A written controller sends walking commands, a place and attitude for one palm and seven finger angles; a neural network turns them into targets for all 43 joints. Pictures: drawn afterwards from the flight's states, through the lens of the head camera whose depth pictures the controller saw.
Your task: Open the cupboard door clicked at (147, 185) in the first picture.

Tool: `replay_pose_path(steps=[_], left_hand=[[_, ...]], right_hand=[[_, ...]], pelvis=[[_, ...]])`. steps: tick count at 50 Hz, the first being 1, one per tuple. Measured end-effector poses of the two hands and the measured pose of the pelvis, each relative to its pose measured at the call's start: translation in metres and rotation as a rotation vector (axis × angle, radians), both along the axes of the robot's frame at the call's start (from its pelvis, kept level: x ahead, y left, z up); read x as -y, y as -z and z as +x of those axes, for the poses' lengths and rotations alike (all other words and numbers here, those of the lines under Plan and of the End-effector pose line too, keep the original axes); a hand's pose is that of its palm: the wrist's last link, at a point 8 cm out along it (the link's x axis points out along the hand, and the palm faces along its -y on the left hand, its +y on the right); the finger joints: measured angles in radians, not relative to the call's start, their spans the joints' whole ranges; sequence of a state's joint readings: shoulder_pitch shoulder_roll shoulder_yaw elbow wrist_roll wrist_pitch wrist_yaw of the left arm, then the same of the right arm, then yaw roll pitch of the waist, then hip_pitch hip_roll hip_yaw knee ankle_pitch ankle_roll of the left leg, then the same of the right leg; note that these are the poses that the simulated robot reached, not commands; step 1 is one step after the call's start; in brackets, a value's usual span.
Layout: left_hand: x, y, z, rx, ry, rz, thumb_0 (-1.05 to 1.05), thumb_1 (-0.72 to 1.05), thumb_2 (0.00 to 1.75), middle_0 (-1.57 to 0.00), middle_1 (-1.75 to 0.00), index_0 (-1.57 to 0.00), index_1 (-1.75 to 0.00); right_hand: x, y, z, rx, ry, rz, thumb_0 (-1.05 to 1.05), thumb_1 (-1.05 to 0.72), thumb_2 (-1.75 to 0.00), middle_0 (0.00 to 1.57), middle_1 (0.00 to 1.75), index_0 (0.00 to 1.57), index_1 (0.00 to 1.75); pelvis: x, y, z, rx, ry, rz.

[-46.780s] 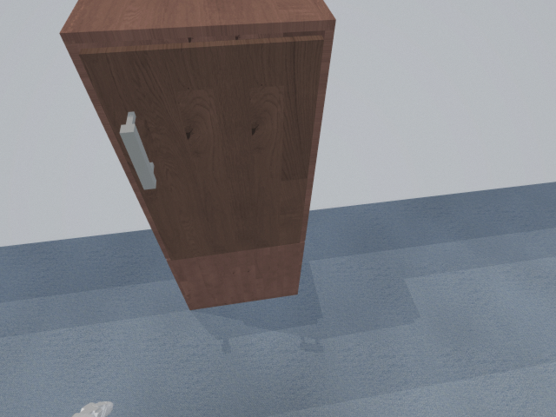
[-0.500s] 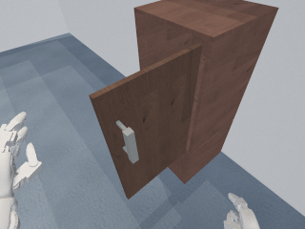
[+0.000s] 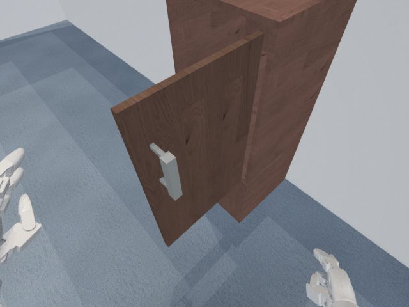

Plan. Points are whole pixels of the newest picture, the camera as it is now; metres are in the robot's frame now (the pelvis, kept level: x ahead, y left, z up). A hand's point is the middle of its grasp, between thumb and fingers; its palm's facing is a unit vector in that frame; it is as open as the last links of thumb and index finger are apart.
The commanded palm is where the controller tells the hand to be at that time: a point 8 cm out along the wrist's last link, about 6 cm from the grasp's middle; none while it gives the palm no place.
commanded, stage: step back with the hand held close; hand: left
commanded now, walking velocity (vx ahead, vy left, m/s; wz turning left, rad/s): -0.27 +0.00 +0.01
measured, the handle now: (165, 172) +0.36 +0.11 +0.05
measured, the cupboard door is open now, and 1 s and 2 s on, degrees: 92 92 92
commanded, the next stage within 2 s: stop stepping back and stand still in 0.80 s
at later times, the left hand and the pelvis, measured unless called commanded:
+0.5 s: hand out of the picture +0.11 +0.28 +0.16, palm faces +0.48 -0.74 -0.47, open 7.4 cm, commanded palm +0.05 +0.32 +0.17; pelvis -0.08 +0.01 -0.02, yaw +3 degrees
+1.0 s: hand out of the picture +0.04 +0.22 +0.16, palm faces +0.31 -0.78 -0.54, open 7.4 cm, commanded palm -0.02 +0.26 +0.17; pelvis -0.17 -0.03 +0.00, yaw -2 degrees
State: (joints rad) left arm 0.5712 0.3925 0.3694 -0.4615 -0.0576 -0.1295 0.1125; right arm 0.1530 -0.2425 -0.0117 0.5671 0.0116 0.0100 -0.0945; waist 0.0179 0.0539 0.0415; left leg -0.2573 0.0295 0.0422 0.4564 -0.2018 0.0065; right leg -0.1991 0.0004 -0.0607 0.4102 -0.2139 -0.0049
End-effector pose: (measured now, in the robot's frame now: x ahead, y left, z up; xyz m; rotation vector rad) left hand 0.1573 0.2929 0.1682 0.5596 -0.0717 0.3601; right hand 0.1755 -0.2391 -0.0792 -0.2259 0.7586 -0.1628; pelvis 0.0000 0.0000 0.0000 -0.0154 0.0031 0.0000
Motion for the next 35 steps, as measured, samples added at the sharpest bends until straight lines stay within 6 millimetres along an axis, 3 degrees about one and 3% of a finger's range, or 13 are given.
replay_pose_path(steps=[13, 24, 30, 35], left_hand=[[-0.020, -0.006, -0.040, 0.103, 0.017, 0.053, 0.02, 0.89, 0.90, -0.21, -0.30, -0.21, -0.30], [-0.018, -0.008, -0.092, 0.173, -0.046, 0.069, 0.02, 0.89, 0.90, -0.21, -0.30, -0.21, -0.30], [-0.027, -0.002, -0.101, 0.211, -0.034, 0.038, 0.02, 0.89, 0.90, -0.21, -0.30, -0.21, -0.30], [-0.032, -0.010, -0.112, 0.192, -0.045, 0.064, 0.02, 0.89, 0.90, -0.21, -0.30, -0.21, -0.30]], right_hand=[[-0.019, -0.001, -0.051, 0.002, -0.010, -0.027, 0.01, -0.90, -0.90, 0.20, 0.30, 0.20, 0.30], [-0.027, 0.015, -0.078, -0.011, -0.085, -0.003, 0.01, -0.90, -0.89, 0.20, 0.30, 0.20, 0.30], [-0.028, 0.013, -0.094, -0.026, -0.076, -0.054, 0.01, -0.90, -0.89, 0.20, 0.30, 0.20, 0.30], [-0.034, 0.001, -0.107, 0.006, -0.087, -0.025, 0.01, -0.90, -0.89, 0.20, 0.30, 0.20, 0.30]], pelvis=[[-0.015, 0.008, -0.044, 0.001, -0.005, -0.006], [-0.009, 0.017, -0.074, 0.007, -0.049, -0.010], [-0.015, 0.019, -0.092, 0.008, -0.062, -0.014], [-0.009, 0.009, -0.106, -0.017, -0.060, -0.035]])
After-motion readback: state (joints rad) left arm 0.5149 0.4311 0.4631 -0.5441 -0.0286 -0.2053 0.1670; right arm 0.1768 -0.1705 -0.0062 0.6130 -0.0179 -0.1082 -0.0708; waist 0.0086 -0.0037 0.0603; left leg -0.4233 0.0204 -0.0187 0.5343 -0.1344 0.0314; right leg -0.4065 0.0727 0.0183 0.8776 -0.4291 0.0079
